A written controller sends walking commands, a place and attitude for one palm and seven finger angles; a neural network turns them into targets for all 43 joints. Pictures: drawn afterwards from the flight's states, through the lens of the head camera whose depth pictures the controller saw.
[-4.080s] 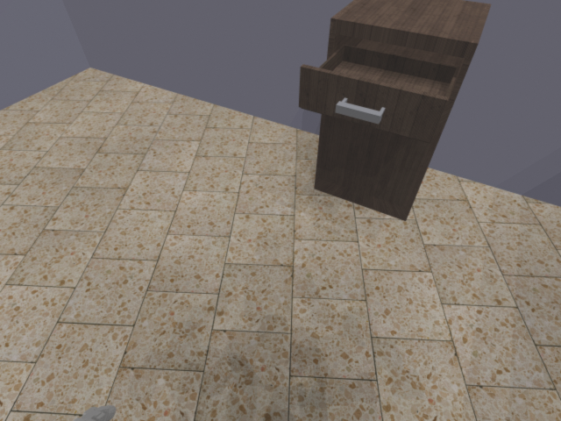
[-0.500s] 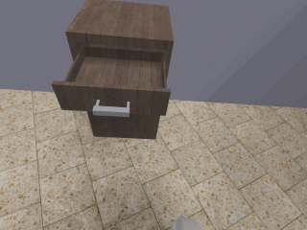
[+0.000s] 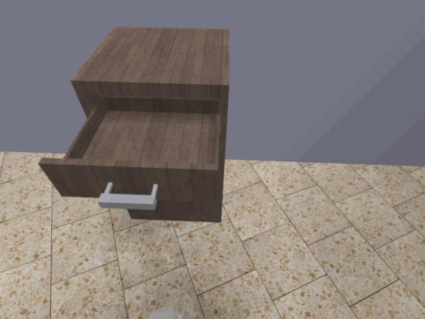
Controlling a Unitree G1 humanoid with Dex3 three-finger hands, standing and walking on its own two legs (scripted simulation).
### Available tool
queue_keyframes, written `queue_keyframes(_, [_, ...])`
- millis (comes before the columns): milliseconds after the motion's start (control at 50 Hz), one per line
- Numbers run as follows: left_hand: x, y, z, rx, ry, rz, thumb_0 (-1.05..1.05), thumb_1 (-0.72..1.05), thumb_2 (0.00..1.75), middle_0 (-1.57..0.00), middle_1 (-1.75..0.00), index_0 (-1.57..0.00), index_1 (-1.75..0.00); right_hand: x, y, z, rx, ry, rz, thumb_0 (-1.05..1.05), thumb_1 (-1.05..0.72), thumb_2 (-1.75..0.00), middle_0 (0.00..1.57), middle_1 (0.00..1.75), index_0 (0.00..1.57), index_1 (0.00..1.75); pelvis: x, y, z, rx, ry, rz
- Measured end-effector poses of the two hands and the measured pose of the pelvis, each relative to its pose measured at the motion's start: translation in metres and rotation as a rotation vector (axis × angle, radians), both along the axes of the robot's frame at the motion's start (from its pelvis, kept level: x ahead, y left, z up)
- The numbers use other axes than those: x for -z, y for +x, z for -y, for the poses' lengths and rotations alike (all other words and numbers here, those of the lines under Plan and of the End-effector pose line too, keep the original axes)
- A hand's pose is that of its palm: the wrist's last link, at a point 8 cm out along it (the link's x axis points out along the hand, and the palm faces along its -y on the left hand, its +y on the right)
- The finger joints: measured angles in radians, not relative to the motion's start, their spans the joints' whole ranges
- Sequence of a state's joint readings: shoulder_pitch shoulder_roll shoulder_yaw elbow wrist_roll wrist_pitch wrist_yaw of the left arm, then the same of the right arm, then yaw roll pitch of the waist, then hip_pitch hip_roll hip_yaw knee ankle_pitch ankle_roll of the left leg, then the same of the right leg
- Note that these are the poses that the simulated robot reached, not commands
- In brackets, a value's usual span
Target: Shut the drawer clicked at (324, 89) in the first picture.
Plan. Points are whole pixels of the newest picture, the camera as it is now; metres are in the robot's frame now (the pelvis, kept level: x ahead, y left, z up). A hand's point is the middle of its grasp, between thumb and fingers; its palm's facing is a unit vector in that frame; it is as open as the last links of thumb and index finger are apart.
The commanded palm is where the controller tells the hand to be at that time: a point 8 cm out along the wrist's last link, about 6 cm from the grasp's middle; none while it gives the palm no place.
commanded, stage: take the last steps up to it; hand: left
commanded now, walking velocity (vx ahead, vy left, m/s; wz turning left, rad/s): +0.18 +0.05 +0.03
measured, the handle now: (130, 194) +0.42 +0.23 -0.06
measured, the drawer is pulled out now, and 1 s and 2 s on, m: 0.30 0.30 0.30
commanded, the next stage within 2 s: come to a stop and stand still in 0.14 s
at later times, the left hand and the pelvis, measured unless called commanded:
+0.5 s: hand out of the picture +0.08 +0.22 -0.19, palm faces +0.07 -0.98 -0.16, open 7.4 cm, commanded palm none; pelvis +0.08 +0.04 +0.00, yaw -1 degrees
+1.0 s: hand out of the picture +0.09 +0.12 -0.17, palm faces +0.05 -0.97 -0.23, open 7.3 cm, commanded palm none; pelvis +0.04 -0.06 +0.00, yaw +0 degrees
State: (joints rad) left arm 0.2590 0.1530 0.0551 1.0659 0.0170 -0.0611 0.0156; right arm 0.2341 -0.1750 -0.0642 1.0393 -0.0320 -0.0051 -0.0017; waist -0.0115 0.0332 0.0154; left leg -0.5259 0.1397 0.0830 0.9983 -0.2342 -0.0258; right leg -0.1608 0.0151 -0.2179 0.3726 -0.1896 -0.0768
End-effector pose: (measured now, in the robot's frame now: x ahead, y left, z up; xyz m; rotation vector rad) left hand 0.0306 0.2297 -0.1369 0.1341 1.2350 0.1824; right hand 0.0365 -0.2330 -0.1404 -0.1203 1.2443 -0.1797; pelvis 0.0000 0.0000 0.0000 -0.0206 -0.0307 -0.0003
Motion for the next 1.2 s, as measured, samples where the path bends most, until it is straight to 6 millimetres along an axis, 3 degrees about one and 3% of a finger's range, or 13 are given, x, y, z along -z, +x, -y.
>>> queue_keyframes(120, [0.012, -0.034, 0.008, -0.068, -0.070, -0.143, 0.00, 0.92, 0.90, -0.20, -0.30, -0.20, -0.30, -0.012, 0.074, -0.014, -0.087, -0.012, 0.067, 0.00, -0.91, -0.89, 0.19, 0.30, 0.20, 0.30, -0.001, 0.029, -0.010, -0.007, -0.012, -0.008])
queue_keyframes(240, [0.025, -0.056, 0.000, -0.137, -0.129, -0.290, 0.01, 0.91, 0.90, -0.20, -0.30, -0.20, -0.30, -0.010, 0.123, -0.049, -0.151, -0.024, 0.082, 0.00, -0.91, -0.89, 0.19, 0.30, 0.20, 0.30, 0.008, 0.063, -0.034, -0.015, -0.015, -0.011])
queue_keyframes(300, [0.026, -0.049, -0.010, -0.123, -0.128, -0.336, 0.01, 0.91, 0.90, -0.20, -0.30, -0.20, -0.30, -0.009, 0.128, -0.065, -0.137, -0.023, 0.081, 0.00, -0.91, -0.89, 0.20, 0.30, 0.20, 0.30, 0.008, 0.074, -0.043, 0.002, 0.004, -0.004])
queue_keyframes(380, [0.022, -0.019, -0.023, -0.081, -0.103, -0.323, 0.01, 0.91, 0.90, -0.20, -0.30, -0.20, -0.30, -0.014, 0.131, -0.064, -0.083, -0.057, 0.082, -0.03, -0.95, -0.89, 0.20, 0.30, 0.21, 0.30, 0.002, 0.082, -0.050, 0.011, 0.011, -0.001])
queue_keyframes(460, [0.022, 0.021, -0.033, -0.052, -0.071, -0.250, 0.01, 0.91, 0.90, -0.20, -0.30, -0.20, -0.30, -0.015, 0.120, -0.054, -0.058, -0.075, 0.034, -0.03, -0.96, -0.89, 0.20, 0.30, 0.21, 0.30, 0.000, 0.083, -0.047, 0.011, 0.013, 0.001])
queue_keyframes(580, [0.016, 0.073, -0.037, -0.018, -0.006, -0.121, 0.01, 0.91, 0.90, -0.20, -0.30, -0.20, -0.30, -0.009, 0.087, -0.030, -0.017, -0.070, -0.042, -0.01, -0.93, -0.89, 0.20, 0.30, 0.21, 0.30, 0.001, 0.075, -0.028, 0.017, 0.015, 0.000])
queue_keyframes(660, [0.006, 0.093, -0.025, 0.017, 0.040, -0.052, 0.01, 0.91, 0.90, -0.20, -0.30, -0.20, -0.30, 0.003, 0.061, -0.010, 0.013, -0.035, -0.075, 0.00, -0.92, -0.89, 0.20, 0.30, 0.21, 0.30, 0.004, 0.066, -0.009, 0.025, 0.025, -0.001])
queue_keyframes(720, [0.003, 0.098, -0.009, 0.045, 0.078, -0.010, 0.00, 0.91, 0.90, -0.20, -0.30, -0.20, -0.30, 0.020, 0.043, 0.007, 0.040, 0.007, -0.091, 0.00, -0.91, -0.89, 0.20, 0.30, 0.20, 0.30, 0.013, 0.060, 0.011, 0.032, 0.049, -0.004])
queue_keyframes(780, [-0.005, 0.091, 0.013, 0.068, 0.086, -0.010, 0.00, 0.91, 0.90, -0.20, -0.30, -0.20, -0.30, 0.027, 0.026, 0.020, 0.065, 0.040, -0.119, 0.00, -0.91, -0.89, 0.20, 0.30, 0.20, 0.30, 0.011, 0.054, 0.024, 0.025, 0.040, 0.004])
queue_keyframes(880, [-0.011, 0.076, 0.041, 0.050, 0.064, -0.014, 0.01, 0.92, 0.90, -0.20, -0.30, -0.20, -0.30, 0.023, 0.003, 0.032, 0.063, 0.063, -0.158, 0.01, -0.91, -0.89, 0.20, 0.30, 0.20, 0.30, 0.003, 0.047, 0.043, 0.018, 0.045, 0.001])
queue_keyframes(1000, [-0.001, 0.053, 0.058, 0.011, 0.027, -0.028, 0.01, 0.93, 0.90, -0.20, -0.30, -0.20, -0.30, 0.018, -0.017, 0.039, 0.036, 0.049, -0.203, 0.01, -0.91, -0.89, 0.20, 0.30, 0.20, 0.30, 0.004, 0.036, 0.056, 0.002, 0.019, -0.014])
queue_keyframes(1060, [0.009, 0.036, 0.062, -0.018, 0.003, -0.058, 0.00, 0.94, 0.90, -0.20, -0.30, -0.20, -0.30, 0.017, -0.024, 0.040, 0.020, 0.032, -0.215, 0.00, -0.91, -0.89, 0.20, 0.30, 0.20, 0.30, 0.007, 0.032, 0.059, -0.009, 0.001, -0.018])
queue_keyframes(1200, [0.011, -0.010, 0.073, -0.050, -0.033, -0.155, 0.01, 0.93, 0.90, -0.20, -0.30, -0.20, -0.30, 0.007, -0.036, 0.037, -0.004, 0.030, -0.219, 0.00, -0.90, -0.89, 0.20, 0.30, 0.20, 0.30, 0.000, 0.025, 0.064, 0.003, 0.020, 0.000])
